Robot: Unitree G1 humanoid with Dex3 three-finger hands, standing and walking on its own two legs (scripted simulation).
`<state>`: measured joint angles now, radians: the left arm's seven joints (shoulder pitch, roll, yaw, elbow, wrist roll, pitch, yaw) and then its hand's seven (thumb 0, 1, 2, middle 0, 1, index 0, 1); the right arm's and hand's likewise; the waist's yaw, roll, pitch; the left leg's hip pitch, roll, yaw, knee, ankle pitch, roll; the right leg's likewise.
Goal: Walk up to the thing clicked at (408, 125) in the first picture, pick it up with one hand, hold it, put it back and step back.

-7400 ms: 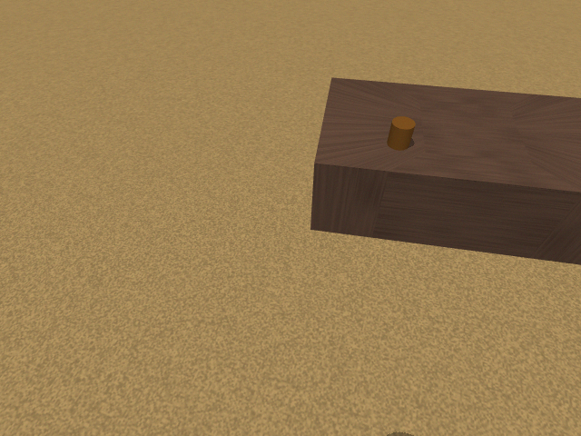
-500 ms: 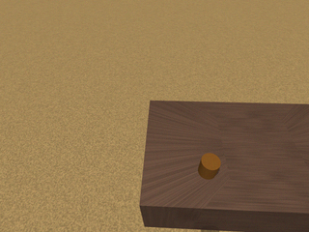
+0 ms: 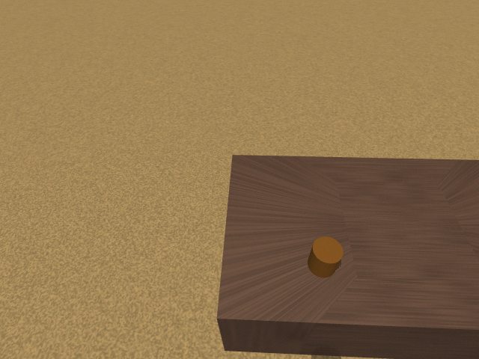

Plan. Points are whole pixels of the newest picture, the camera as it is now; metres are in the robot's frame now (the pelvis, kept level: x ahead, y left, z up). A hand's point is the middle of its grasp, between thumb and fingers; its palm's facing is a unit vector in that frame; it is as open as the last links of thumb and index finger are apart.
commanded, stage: go down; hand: right
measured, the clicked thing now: (324, 257) +0.48 -0.22 -0.34
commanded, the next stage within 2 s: none
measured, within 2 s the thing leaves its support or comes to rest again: neither
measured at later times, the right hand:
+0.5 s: hand out of the picture +0.13 -0.27 -0.15, palm faces +0.04 +0.95 -0.32, open 15.7 cm
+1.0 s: hand out of the picture +0.15 -0.28 -0.14, palm faces +0.09 +0.95 -0.31, open 17.5 cm
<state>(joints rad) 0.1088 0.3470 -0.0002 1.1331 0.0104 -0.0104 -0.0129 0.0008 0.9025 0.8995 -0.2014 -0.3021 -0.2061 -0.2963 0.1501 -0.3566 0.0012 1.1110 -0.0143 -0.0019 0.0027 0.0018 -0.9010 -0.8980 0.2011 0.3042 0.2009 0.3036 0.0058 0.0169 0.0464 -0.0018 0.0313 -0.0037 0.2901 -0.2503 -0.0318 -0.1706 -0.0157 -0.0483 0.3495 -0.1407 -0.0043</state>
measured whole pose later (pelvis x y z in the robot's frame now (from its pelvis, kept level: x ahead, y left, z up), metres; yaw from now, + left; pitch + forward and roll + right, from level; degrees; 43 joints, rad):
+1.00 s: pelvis +0.00 +0.01 -0.04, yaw -2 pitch +9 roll +2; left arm 0.24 0.26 -0.01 0.64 -0.02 -0.12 0.13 0.01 0.89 0.91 -0.20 -0.30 -0.20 -0.30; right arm 0.22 -0.42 -0.25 0.54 -0.01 0.29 0.17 -0.01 0.54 -0.05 0.03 0.06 0.04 0.06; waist 0.03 -0.01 -0.08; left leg -0.43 0.00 0.04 0.76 -0.48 -0.01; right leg -0.62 -0.05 0.01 0.81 -0.35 0.01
